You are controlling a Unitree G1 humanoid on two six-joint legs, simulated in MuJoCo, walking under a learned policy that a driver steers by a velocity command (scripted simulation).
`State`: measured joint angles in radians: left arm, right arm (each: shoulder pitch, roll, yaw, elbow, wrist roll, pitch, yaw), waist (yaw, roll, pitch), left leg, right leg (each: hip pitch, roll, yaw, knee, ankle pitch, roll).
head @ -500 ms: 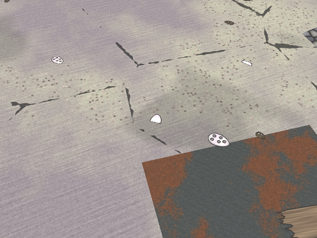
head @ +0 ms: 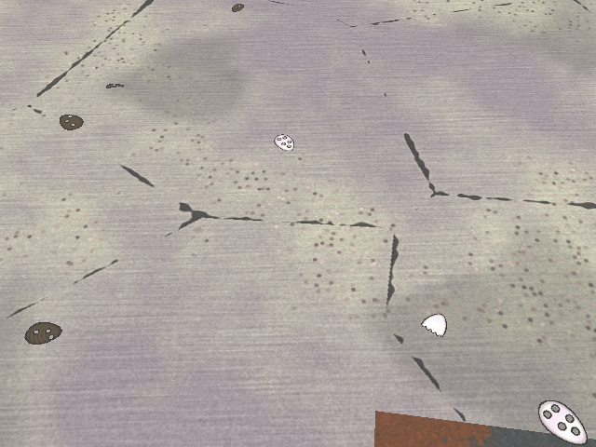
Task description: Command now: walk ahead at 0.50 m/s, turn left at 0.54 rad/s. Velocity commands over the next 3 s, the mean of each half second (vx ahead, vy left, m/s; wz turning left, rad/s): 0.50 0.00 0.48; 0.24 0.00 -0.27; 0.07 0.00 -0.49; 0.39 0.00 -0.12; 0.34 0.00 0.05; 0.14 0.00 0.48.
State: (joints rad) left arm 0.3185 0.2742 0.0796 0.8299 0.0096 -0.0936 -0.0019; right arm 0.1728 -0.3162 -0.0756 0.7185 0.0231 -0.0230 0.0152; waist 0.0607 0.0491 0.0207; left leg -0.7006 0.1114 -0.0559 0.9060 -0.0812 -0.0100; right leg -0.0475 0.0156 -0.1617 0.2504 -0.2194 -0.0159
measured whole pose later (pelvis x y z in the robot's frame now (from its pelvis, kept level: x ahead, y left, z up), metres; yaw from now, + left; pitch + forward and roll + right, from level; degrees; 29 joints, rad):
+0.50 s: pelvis +0.27 +0.09 +0.00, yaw +15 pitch +1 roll +0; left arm 0.10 0.30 0.06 0.74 0.01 -0.09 -0.01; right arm 0.32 -0.26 -0.05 0.73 0.00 -0.06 0.01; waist -0.05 -0.04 0.03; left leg -0.13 -0.10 -0.05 0.30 -0.19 0.09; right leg -0.68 -0.12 0.05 0.80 -0.03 0.05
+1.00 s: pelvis +0.48 +0.09 -0.01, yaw +3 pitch +3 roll +1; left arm 0.18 0.30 0.06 0.70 0.00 0.01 0.00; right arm 0.14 -0.30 -0.04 0.68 -0.01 0.00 -0.04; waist 0.03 0.01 0.06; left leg -0.57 0.01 -0.12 0.89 -0.35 -0.08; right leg -0.40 0.11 0.11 0.45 -0.09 -0.07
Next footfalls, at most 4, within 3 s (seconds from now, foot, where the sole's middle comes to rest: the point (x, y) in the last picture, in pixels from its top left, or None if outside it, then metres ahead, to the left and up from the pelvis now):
0.20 left None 0.26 0.15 -0.78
0.70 right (321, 397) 0.60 0.02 -0.78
1.16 left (224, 394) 0.60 0.25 -0.78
1.56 right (332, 434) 0.52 0.00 -0.78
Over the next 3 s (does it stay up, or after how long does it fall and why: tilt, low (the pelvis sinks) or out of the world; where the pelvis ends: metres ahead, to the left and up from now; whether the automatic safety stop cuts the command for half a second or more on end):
stays up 1.01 0.04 0.00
